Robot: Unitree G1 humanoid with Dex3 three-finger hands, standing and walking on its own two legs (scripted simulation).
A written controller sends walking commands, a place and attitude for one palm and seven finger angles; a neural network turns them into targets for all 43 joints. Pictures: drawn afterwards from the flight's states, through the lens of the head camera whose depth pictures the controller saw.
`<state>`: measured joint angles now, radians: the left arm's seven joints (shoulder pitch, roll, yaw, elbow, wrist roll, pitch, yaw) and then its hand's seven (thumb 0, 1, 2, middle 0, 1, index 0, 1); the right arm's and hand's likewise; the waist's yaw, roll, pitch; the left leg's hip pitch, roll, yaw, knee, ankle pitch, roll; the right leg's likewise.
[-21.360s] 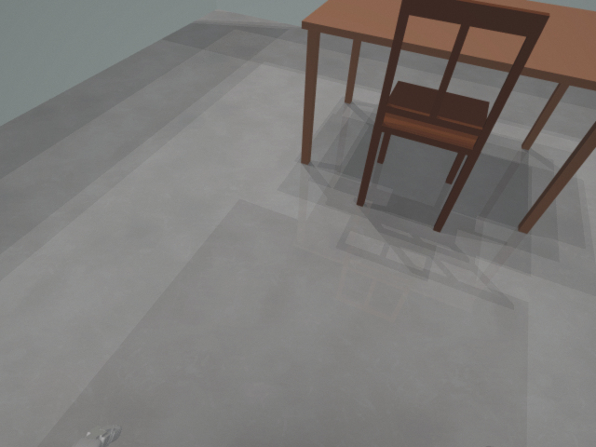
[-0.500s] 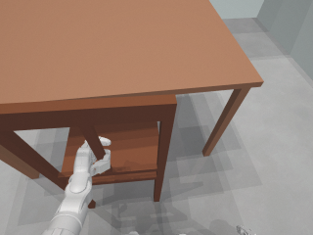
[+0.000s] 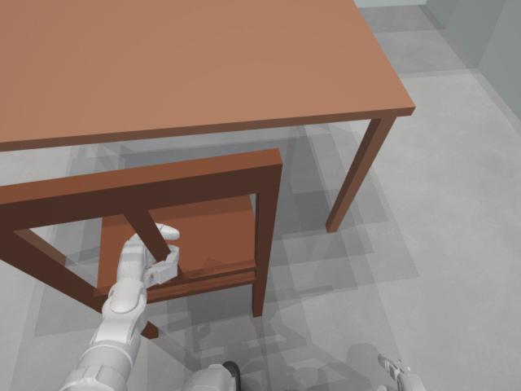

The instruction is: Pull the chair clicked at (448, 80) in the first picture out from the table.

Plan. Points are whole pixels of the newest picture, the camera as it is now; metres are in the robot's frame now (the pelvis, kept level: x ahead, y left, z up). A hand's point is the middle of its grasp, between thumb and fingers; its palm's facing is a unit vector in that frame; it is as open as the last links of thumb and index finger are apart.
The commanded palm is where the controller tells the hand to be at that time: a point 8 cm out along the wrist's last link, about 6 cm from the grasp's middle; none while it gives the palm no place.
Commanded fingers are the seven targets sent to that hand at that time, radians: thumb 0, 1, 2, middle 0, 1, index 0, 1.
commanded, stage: step backward, pulling the chair out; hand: left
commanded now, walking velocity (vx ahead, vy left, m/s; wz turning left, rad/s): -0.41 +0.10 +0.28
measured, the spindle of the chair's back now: (159, 249) +0.34 +0.19 -0.07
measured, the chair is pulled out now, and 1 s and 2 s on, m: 0.13 0.34 0.57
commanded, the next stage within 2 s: stop walking, hand still on the chair in 1.72 s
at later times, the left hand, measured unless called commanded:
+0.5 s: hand (178, 320) +0.22 +0.14 -0.07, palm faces +0.06 -0.98 -0.17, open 5.6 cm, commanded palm +0.20 +0.19 -0.07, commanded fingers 0.00 0.90 0.90 -0.50 -1.45 -0.50 -1.45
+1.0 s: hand out of the picture +0.12 +0.14 -0.07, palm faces +0.09 -0.98 -0.17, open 5.7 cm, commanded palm +0.10 +0.19 -0.07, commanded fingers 0.00 0.90 0.90 -0.50 -1.45 -0.50 -1.45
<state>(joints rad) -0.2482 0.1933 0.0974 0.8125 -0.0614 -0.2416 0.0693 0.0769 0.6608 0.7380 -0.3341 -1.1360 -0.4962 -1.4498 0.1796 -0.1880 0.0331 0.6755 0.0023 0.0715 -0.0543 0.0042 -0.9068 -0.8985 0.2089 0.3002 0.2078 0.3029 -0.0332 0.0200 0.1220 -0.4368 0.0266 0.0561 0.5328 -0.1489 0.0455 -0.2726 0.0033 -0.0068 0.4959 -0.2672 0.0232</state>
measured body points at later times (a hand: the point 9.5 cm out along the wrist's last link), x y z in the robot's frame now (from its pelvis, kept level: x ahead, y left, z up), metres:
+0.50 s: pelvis -0.10 -0.02 +0.00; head -0.02 -0.01 +0.44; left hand +0.22 +0.19 -0.05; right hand +0.03 -0.26 -0.13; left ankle -0.06 +0.11 -0.73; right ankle -0.04 -0.14 -0.73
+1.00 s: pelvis -0.19 -0.03 +0.00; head -0.12 -0.01 +0.44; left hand +0.11 +0.19 -0.05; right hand -0.06 -0.27 -0.13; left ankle -0.16 +0.10 -0.73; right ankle -0.14 -0.15 -0.73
